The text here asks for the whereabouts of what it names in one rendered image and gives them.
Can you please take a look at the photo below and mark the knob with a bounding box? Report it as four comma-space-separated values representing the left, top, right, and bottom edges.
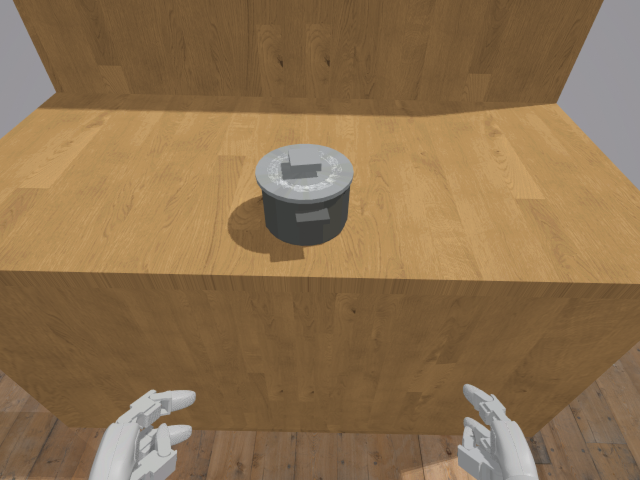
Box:
288, 147, 321, 173

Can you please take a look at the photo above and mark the left robot hand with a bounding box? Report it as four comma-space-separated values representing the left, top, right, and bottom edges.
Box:
88, 390, 196, 480

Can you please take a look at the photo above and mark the lid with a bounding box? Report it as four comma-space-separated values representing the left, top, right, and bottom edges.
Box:
255, 144, 354, 204

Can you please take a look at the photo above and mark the right robot hand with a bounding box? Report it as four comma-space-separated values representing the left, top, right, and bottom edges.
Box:
458, 384, 539, 480

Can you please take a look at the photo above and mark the pot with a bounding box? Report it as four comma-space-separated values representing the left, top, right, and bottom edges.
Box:
262, 186, 350, 246

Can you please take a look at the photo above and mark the table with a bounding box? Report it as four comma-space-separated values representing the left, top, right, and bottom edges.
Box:
0, 0, 640, 437

